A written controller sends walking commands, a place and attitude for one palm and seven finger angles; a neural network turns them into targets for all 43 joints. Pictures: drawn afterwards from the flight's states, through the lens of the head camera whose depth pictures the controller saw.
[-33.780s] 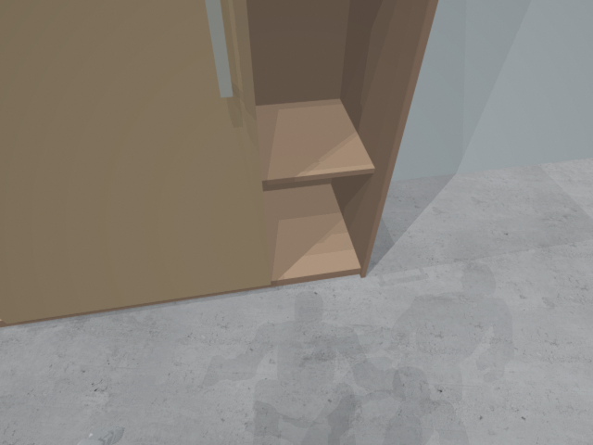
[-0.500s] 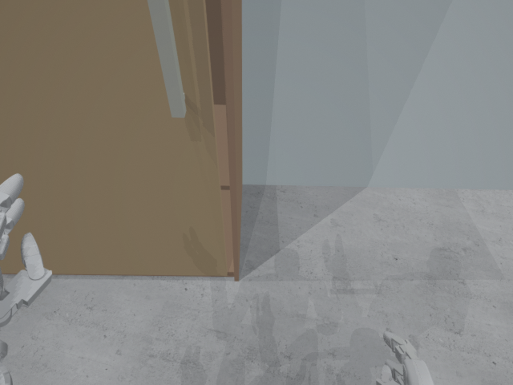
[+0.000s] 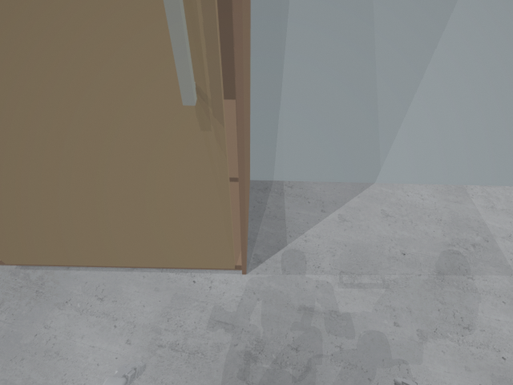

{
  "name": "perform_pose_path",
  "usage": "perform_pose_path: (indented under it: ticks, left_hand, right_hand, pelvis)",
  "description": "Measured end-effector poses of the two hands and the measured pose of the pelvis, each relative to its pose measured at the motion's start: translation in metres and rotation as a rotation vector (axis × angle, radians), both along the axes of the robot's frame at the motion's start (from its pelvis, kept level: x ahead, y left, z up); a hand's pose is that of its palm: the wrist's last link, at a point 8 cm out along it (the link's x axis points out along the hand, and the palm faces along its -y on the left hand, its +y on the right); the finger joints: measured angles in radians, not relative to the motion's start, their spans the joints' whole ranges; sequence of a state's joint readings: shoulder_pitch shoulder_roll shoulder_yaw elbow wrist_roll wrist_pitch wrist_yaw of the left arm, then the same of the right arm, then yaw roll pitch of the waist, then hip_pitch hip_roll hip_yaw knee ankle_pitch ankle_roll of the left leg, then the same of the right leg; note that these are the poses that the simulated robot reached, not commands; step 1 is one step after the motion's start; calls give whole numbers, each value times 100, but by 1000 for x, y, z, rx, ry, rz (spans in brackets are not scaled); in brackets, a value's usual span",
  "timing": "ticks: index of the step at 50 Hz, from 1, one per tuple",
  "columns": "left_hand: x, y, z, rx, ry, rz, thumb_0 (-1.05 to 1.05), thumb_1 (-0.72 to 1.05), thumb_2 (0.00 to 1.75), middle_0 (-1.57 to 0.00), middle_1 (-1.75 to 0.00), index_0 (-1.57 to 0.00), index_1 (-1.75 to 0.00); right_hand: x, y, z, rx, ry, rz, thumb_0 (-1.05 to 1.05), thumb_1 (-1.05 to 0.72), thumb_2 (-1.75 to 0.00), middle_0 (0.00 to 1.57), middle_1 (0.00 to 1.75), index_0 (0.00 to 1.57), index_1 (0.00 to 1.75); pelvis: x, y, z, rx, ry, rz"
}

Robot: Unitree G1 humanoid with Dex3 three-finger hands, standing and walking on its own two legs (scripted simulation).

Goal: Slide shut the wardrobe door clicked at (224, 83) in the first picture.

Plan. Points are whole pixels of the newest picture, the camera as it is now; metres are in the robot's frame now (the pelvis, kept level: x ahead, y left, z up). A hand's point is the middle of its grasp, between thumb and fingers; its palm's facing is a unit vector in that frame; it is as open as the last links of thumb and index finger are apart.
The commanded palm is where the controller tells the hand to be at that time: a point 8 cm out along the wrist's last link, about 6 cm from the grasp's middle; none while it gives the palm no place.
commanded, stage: let the arm hang, fingers relaxed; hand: left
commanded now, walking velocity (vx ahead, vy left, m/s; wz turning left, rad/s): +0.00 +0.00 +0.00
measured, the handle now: (177, 8) +0.63 +0.16 +0.28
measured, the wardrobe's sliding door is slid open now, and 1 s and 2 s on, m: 0.03 0.03 0.03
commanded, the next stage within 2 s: look to check the result in 0.84 s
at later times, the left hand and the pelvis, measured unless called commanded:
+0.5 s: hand out of the picture +0.02 +0.24 -0.15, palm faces +0.01 -0.95 -0.31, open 7.4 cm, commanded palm none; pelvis +0.01 +0.01 +0.02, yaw +0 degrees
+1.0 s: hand out of the picture +0.13 +0.22 -0.14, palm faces -0.03 -0.95 -0.30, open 7.4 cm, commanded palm none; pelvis +0.05 -0.01 +0.02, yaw +0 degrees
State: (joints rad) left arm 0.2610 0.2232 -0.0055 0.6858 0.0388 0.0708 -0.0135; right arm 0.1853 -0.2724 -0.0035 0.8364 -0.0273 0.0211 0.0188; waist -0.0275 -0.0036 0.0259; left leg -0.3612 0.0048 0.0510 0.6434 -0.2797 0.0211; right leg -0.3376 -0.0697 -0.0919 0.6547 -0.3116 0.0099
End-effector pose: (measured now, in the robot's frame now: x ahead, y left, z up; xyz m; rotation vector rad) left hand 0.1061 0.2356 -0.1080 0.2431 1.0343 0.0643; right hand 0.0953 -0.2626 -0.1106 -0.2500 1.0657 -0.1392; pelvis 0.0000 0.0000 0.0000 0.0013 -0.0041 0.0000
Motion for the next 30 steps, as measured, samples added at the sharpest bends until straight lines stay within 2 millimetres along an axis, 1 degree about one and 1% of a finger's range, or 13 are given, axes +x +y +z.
perform_pose_path:
  ticks: [1,2,3,5,8,10,12,15,18,21,25,30]
  left_hand:
    - [-17,-10,-13,-41,67,10,1,90,90,-20,-30,-20,-30]
    - [-32,-16,-23,-68,118,38,1,92,90,-20,-30,-20,-30]
    - [-43,-14,-28,-69,146,81,0,95,90,-20,-30,-20,-30]
    - [-66,-8,-33,-70,209,111,-1,98,90,-21,-30,-21,-30]
    - [-98,2,-33,-54,301,141,-1,98,90,-21,-30,-21,-30]
    - [-116,10,-28,-34,354,158,-1,97,90,-20,-30,-21,-30]
    - [-129,18,-22,-8,394,172,-1,95,90,-20,-30,-20,-30]
    - [-138,31,-13,33,427,186,0,93,90,-20,-30,-20,-30]
    - [-135,40,-7,65,426,191,0,92,90,-20,-30,-20,-30]
    - [-121,47,-4,84,397,186,0,91,90,-20,-30,-20,-30]
    - [-91,48,-2,88,335,166,0,91,90,-20,-30,-20,-30]
    - [-49,40,-2,68,250,132,0,91,90,-20,-30,-20,-30]
  right_hand:
    - [-14,2,0,-7,49,-6,1,-91,-90,20,30,20,30]
    - [-28,4,0,-13,97,-11,1,-91,-90,20,30,20,30]
    - [-42,7,0,-17,147,-14,1,-91,-90,20,30,20,30]
    - [-66,12,0,-17,238,-20,1,-91,-90,20,30,20,30]
    - [-92,20,-2,-4,327,-42,1,-91,-90,20,30,20,30]
    - [-101,24,-5,11,355,-57,1,-91,-90,20,30,20,30]
    - [-105,28,-9,27,365,-69,1,-91,-90,20,30,20,30]
    - [-102,31,-13,46,355,-78,1,-91,-90,20,30,20,30]
    - [-92,32,-17,58,327,-80,1,-91,-90,20,30,20,30]
    - [-77,30,-18,61,294,-76,0,-91,-90,20,30,20,30]
    - [-57,25,-15,51,250,-69,0,-91,-90,20,30,20,30]
    - [-32,14,-8,26,206,-58,0,-91,-90,20,30,20,30]
  pelvis:
    - [-1,0,1,-3,-1,2]
    - [-2,0,2,-8,-1,6]
    - [-3,0,3,-13,1,12]
    - [-5,-1,6,-20,6,19]
    - [-5,1,10,-27,10,24]
    - [-3,3,11,-28,10,23]
    - [-2,5,13,-26,9,21]
    - [0,8,14,-22,6,14]
    - [3,9,15,-18,2,9]
    - [6,9,16,-14,-1,4]
    - [11,9,17,-9,-3,0]
    - [18,7,19,-5,-3,-2]
